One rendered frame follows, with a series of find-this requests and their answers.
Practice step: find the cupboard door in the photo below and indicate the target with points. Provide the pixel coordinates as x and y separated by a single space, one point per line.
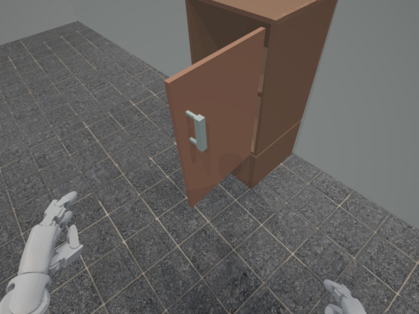
223 88

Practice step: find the robot left forearm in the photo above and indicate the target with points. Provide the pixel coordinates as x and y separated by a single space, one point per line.
27 294

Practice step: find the right robot hand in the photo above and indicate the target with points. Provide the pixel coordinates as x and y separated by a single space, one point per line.
343 296

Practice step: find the handle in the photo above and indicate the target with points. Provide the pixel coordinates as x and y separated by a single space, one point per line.
200 131

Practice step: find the left robot hand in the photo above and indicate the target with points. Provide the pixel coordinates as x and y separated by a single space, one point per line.
39 250

